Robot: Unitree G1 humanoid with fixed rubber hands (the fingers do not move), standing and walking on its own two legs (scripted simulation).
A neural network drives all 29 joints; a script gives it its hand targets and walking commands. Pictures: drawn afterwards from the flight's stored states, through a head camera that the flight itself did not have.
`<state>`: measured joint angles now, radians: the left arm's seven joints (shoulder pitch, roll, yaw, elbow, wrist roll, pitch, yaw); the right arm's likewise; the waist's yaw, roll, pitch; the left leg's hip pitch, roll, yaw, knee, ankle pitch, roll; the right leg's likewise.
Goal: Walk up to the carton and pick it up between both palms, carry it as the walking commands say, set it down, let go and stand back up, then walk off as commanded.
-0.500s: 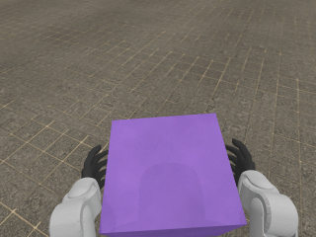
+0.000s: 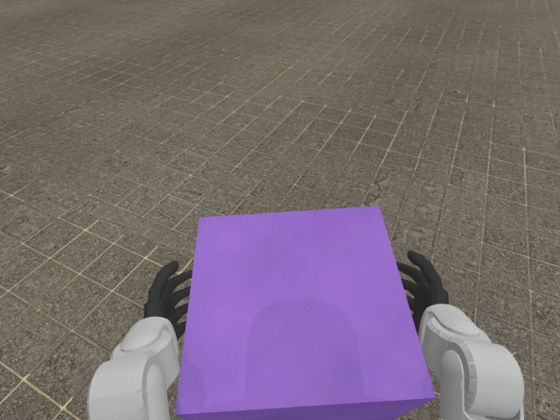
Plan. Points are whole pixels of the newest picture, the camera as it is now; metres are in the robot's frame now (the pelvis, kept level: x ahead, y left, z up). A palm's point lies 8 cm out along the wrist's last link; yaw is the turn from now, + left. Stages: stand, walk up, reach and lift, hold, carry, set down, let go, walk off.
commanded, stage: carry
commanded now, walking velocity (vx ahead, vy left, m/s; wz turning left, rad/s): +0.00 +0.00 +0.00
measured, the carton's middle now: (296, 326) +0.24 +0.00 +0.04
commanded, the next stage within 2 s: none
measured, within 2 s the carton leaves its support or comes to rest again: neither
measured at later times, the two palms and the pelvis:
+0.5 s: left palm (167, 332) +0.23 +0.17 +0.06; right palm (416, 323) +0.24 -0.15 +0.06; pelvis +0.00 +0.00 +0.00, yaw +0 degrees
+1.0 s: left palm (174, 322) +0.25 +0.17 +0.05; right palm (410, 318) +0.25 -0.15 +0.05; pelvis +0.00 +0.00 +0.00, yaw +0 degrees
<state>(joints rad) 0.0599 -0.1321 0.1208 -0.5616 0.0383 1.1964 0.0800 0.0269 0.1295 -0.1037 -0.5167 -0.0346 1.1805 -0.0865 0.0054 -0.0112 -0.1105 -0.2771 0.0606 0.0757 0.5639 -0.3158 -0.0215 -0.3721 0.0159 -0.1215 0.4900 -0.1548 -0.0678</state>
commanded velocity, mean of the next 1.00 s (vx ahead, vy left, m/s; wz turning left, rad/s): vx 0.00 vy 0.00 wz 0.00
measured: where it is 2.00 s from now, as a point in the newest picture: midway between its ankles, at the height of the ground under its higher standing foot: outside the picture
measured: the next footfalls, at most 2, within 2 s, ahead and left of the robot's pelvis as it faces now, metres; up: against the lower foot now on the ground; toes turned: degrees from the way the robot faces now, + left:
none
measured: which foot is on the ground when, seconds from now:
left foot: down 0.00-1.00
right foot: down 0.00-1.00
